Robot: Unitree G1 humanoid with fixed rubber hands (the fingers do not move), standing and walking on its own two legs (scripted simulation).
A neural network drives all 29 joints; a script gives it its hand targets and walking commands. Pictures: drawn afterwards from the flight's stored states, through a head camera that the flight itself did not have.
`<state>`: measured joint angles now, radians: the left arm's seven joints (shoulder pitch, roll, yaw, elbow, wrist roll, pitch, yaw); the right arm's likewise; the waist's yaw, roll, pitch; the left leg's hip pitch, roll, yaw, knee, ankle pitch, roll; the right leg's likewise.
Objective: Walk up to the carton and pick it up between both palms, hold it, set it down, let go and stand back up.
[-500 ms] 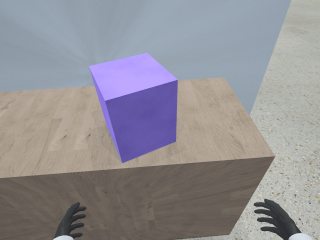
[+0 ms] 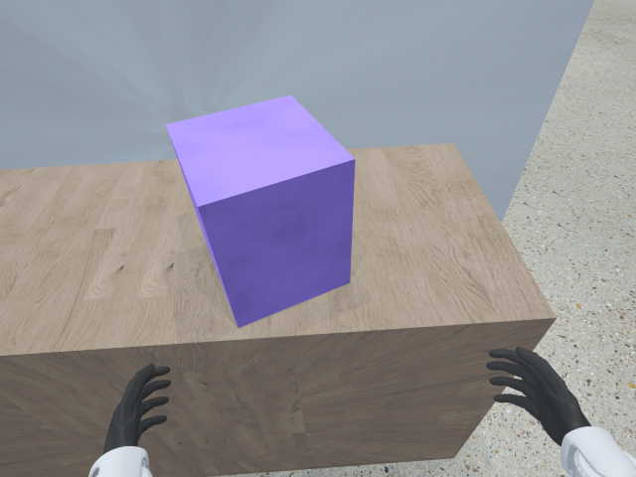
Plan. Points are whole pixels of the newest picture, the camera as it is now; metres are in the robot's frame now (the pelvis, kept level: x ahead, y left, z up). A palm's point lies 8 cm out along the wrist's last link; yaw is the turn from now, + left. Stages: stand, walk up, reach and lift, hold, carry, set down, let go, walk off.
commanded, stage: reach and lift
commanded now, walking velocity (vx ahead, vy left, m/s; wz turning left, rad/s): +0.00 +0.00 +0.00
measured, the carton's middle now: (265, 210) +0.50 +0.10 +0.08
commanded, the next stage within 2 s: none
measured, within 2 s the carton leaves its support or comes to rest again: neither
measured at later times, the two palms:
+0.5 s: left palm (130, 413) +0.19 +0.21 +0.08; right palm (565, 382) +0.22 -0.26 +0.05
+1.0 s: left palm (160, 332) +0.27 +0.19 +0.11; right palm (530, 305) +0.30 -0.24 +0.09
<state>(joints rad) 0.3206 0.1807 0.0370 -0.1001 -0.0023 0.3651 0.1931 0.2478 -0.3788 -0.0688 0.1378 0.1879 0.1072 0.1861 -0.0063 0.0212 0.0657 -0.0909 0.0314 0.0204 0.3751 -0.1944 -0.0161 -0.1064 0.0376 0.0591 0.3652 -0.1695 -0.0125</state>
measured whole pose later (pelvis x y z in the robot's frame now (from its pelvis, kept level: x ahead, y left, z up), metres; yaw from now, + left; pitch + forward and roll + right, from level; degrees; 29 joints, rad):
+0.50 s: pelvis +0.01 +0.00 +0.00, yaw +0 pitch -5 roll +0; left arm 0.40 0.08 0.00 -0.40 -0.01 0.33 0.27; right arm 0.25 -0.48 -0.06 0.08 0.36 0.01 0.20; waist 0.00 0.00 0.06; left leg -0.09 0.03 0.02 0.37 -0.20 -0.02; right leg -0.09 0.04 0.06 0.34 -0.17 -0.01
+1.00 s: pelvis +0.02 +0.00 +0.00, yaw +0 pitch -3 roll +0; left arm 0.05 0.08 0.00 -0.40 -0.01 0.69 0.26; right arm -0.04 -0.50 0.00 0.07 0.42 0.23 0.11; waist 0.00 0.00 0.05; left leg -0.10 0.03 0.02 0.36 -0.20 -0.02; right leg -0.11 0.04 0.06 0.33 -0.17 -0.01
